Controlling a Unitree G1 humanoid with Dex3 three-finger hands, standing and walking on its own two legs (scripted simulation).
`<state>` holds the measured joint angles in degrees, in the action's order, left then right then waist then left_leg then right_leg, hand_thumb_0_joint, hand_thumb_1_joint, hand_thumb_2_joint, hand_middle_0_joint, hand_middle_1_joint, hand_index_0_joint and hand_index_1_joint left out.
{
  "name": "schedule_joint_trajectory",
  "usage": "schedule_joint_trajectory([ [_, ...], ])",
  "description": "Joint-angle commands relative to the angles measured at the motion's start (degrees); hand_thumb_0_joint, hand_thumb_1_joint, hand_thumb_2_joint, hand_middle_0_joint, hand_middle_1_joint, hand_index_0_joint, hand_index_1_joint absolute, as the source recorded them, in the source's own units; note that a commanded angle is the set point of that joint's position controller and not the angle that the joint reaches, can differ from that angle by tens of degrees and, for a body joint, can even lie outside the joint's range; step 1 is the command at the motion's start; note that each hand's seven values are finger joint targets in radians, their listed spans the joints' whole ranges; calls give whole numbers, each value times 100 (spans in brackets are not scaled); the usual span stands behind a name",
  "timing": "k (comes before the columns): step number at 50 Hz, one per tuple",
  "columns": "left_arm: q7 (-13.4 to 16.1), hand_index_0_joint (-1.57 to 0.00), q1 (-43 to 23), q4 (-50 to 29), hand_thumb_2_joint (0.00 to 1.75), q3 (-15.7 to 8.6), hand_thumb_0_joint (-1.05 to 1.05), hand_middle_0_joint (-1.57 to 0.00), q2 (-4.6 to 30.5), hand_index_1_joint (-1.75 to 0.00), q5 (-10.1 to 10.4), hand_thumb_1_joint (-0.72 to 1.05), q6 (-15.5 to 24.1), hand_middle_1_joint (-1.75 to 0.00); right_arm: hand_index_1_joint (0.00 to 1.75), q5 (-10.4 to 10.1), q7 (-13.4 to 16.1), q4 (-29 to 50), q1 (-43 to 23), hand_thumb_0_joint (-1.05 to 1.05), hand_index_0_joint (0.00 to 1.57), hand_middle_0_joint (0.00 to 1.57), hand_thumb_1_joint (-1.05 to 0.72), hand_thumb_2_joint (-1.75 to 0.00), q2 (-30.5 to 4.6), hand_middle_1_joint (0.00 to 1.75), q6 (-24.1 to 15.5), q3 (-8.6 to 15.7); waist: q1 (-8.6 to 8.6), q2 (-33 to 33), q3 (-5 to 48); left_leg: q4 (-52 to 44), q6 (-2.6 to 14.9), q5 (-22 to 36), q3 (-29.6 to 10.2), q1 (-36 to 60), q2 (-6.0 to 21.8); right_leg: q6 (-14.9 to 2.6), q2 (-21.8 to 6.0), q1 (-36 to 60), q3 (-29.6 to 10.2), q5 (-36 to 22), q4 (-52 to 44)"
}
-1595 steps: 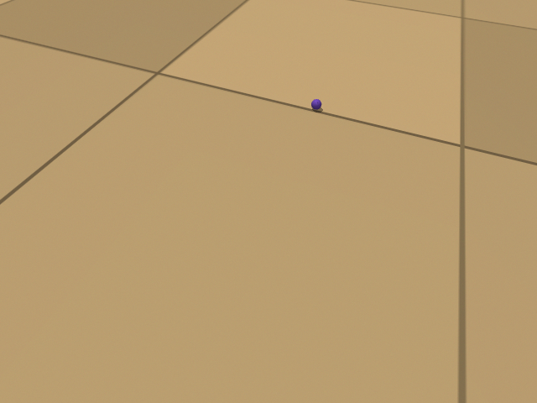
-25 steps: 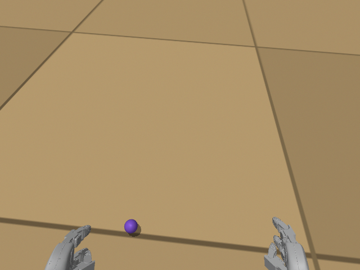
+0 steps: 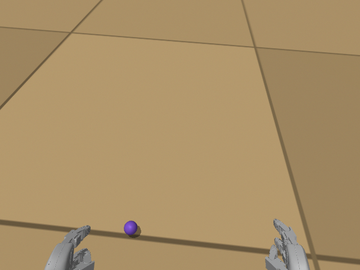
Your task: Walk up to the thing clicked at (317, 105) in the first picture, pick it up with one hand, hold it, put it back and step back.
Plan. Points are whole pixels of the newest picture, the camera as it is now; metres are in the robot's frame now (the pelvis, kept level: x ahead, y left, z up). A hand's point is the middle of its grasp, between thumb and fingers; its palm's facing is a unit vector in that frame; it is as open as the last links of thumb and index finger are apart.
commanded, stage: home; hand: left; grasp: from above
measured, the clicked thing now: (130, 227) +0.45 +0.21 -0.68
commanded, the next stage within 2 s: stand in 0.42 s
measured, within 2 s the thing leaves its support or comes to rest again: neither
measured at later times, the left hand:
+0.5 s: hand (92, 267) +0.16 +0.18 -0.05, palm faces +0.04 -0.98 -0.19, open 7.4 cm
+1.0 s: hand out of the picture +0.05 +0.24 -0.11, palm faces +0.04 -0.95 -0.31, open 7.4 cm
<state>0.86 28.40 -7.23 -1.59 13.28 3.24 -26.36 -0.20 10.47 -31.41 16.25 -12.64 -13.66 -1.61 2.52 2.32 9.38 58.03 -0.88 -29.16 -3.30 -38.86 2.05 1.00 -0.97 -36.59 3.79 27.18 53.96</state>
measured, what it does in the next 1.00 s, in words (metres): rises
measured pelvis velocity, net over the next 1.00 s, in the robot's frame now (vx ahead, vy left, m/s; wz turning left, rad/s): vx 0.00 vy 0.01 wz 0.01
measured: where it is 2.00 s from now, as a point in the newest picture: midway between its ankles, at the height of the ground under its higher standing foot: outside the picture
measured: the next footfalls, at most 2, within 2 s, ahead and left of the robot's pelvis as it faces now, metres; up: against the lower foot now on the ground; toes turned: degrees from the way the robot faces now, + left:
none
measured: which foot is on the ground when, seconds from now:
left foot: down 0.00-1.00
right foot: down 0.00-1.00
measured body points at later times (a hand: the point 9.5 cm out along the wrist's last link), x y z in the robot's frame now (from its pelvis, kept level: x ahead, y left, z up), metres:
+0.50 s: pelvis +0.00 +0.00 +0.00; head +0.02 +0.01 +0.45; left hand +0.16 +0.23 -0.03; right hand +0.16 -0.25 -0.06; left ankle +0.00 +0.12 -0.68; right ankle +0.00 -0.13 -0.68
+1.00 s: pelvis +0.00 +0.01 +0.05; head +0.01 +0.01 +0.50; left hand +0.05 +0.29 -0.09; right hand +0.07 -0.28 -0.08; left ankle +0.00 +0.12 -0.68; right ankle +0.00 -0.13 -0.68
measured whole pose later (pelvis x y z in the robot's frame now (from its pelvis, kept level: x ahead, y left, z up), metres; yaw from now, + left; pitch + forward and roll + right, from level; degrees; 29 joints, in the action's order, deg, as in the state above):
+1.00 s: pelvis +0.00 +0.01 +0.05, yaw +0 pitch -2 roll +0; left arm 1.7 12.7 55.9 -2.5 16.0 -1.6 -1.5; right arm 2.7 1.6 -57.4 11.9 -16.3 -0.5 2.6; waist -0.9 -0.3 -2.9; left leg 32.4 0.2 -17.7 -1.1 -12.9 -0.3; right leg 1.8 -3.1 -12.3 2.3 17.3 31.6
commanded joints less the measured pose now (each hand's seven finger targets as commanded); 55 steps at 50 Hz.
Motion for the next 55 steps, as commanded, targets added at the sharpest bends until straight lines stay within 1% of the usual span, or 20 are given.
schedule_joint_trajectory([
  [1, 61, -20, -133, -1078, 90, -316, 0, -20, 540, -30, -41, 90, 299, -30, 30, -30, 55, 913, -389, 0, 20, 20, -90, -90, -726, 30, -326, 318, -14, 99, 324, -1002, 129, 1317, 71, 436, -167, -103, 205, 266, 60, -1097, -821],
  [3, 73, -20, -94, -1127, 90, -370, 0, -20, 578, -30, -37, 90, 319, -30, 30, -30, 55, 929, -377, 0, 20, 20, -90, -90, -696, 30, -318, 306, -34, -14, 529, -908, 150, 1488, 86, 435, -188, -96, 186, 394, 39, -1285, -824],
  [11, 71, -20, -46, -1088, 90, -388, 0, -20, 606, -30, -56, 90, 303, -30, 30, -22, 45, 890, -359, 0, 20, 20, -90, -90, -747, 30, -308, 338, -30, 134, 463, -991, 123, 1355, 33, 438, -164, -121, 202, 308, 55, -1119, -765],
  [12, 69, -20, -73, -1147, 90, -302, 0, -20, 549, -30, -67, 90, 317, -30, 30, -30, 49, 925, -397, 0, 20, 20, -90, -90, -684, 30, -308, 299, -68, 145, 417, -976, 123, 1396, 64, 421, -174, -108, 195, 308, 65, -1175, -788],
  [18, 64, -20, -57, -1153, 90, -337, 0, -20, 555, -30, -31, 90, 327, -30, 30, -32, 52, 936, -355, 0, 20, 20, -90, -90, -693, 30, -311, 306, -19, 64, 544, -858, 145, 1590, 106, 489, -192, -88, 184, 371, 32, -1395, -801],
  [25, 71, -20, -55, -1114, 90, -392, 0, -20, 614, -30, -47, 90, 301, -30, 30, -36, 53, 924, -368, 0, 20, 20, -90, -90, -718, 30, -298, 322, -39, 122, 438, -941, 140, 1322, 97, 435, -183, -104, 181, 311, 18, -1128, -832],
  [26, 290, -20, -1785, 896, 90, -343, 0, -20, 1057, -30, -693, 90, 1513, -30, 30, 690, -288, -450, -706, 0, 20, 20, -90, -90, -1358, 30, 337, 513, -467, -223, -895, -1450, 410, 2552, -111, 572, 69, -323, -240, 1198, -411, -1430, -923],
  [27, 263, -20, -1153, 1880, 90, -455, 0, -20, 1055, -30, -727, 90, 1899, -30, 30, 674, -445, -497, -685, 0, 20, 20, -90, -90, -1398, 30, 573, 602, -471, -381, -299, -1365, 469, 2872, -6, 1014, 20, -510, -263, 1444, -625, -1561, -1014],
  [28, 231, -20, -1103, 2105, 90, -398, 0, -20, 1089, -30, -729, 90, 2084, -30, 30, 713, -540, -356, -641, 0, 20, 20, -90, -90, -1418, 30, 704, 603, -384, -372, -321, -1367, 499, 2528, -138, 1017, 14, -596, -281, 1369, -764, -1564, -1214],
  [30, 177, -20, -1342, 2609, 90, -367, 0, -20, 1191, -30, -723, 90, 2323, -30, 30, 494, -723, -608, -655, 0, 20, 20, -90, -90, -1300, 30, 766, 608, -377, -185, 6, -1591, 497, 2551, -101, 1623, -15, -506, -406, 1667, -830, -2020, -1101],
  [32, 148, -20, -1586, 3156, 90, -379, 0, -20, 1159, -30, -635, 90, 2352, -30, 30, 332, -851, -790, -790, 0, 20, 20, -90, -90, -1209, 30, 825, 602, -446, -385, -182, -1763, 428, 2096, -73, 1654, -76, -449, -430, 1664, -791, -1567, -1450],
  [34, 152, -20, -1735, 3618, 90, -378, 0, -20, 1152, -30, -606, 90, 2417, -30, 30, 326, -907, -984, -912, 0, 20, 20, -90, -90, -1194, 30, 897, 646, -486, -272, -371, -2092, 456, 1472, -229, 1740, -7, -371, -429, 1567, -761, -951, -1717],
  [37, 143, -20, -1932, 4276, 90, -394, 0, -20, 1183, -30, -632, 90, 2563, -30, 30, 354, -933, -1269, -826, 0, 20, 20, -90, -90, -1213, 30, 997, 660, -380, -319, -644, -2420, 457, 1094, -226, 1845, 5, -317, -465, 1633, -817, -659, -2132],
  [40, 133, -20, -1874, 4847, 90, -387, 0, -20, 1178, -30, -618, 90, 2684, -30, 30, 331, -929, -1544, -741, 0, 20, 20, -90, -90, -1203, 30, 1063, 672, -371, -364, -679, -2540, 415, 1525, -181, 2086, 7, -302, -545, 1964, -815, -1108, -2436],
  [42, 139, -20, -1918, 5139, 90, -378, 0, -20, 1199, -30, -567, 90, 2743, -30, 30, 310, -902, -1734, -639, 0, 20, 20, -90, -90, -1208, 30, 1087, 659, -328, -323, -620, -2698, 378, 2097, -211, 2369, 73, -292, -565, 2199, -769, -1707, -2474],
  [44, 154, -20, -1869, 5432, 90, -357, 0, -20, 1181, -30, -530, 90, 2740, -30, 30, 283, -877, -1891, -706, 0, 20, 20, -90, -90, -1262, 30, 1111, 661, -365, -171, -696, -2934, 358, 2156, -264, 2510, 129, -267, -530, 2341, -689, -1863, -2637],
  [46, 171, -20, -1875, 5707, 90, -336, 0, -20, 1194, -30, -508, 90, 2734, -30, 30, 267, -847, -2053, -656, 0, 20, 20, -90, -90, -1311, 30, 1128, 648, -350, -124, -650, -3084, 355, 2706, -294, 2666, 202, -252, -545, 2663, -637, -2364, -2684],
  [52, 194, -20, -1833, 6371, 90, -280, 0, -20, 1229, -30, -480, 90, 2682, -30, 30, 199, -796, -2472, -694, 0, 20, 20, -90, -90, -1375, 30, 1176, 606, -391, -62, -834, -3584, 304, 3016, -333, 3010, 302, -166, -538, 3001, -508, -2391, -3027],
  [54, 191, -20, -1913, 6540, 90, -268, 0, -20, 1250, -30, -492, 90, 2680, -30, 30, 200, -797, -2567, -717, 0, 20, 20, -90, -90, -1365, 30, 1212, 585, -372, -82, -1059, -3796, 281, 2504, -326, 2839, 276, -134, -524, 3052, -517, -2042, -3220],
  [55, 188, -20, -1977, 6584, 90, -277, 0, -20, 1296, -30, -498, 90, 2684, -30, 30, 193, -790, -2614, -682, 0, 20, 20, -90, -90, -1387, 30, 1210, 590, -355, -90, -1054, -3871, 268, 2530, -328, 2892, 293, -141, -551, 3112, -547, -2062, -3254],
])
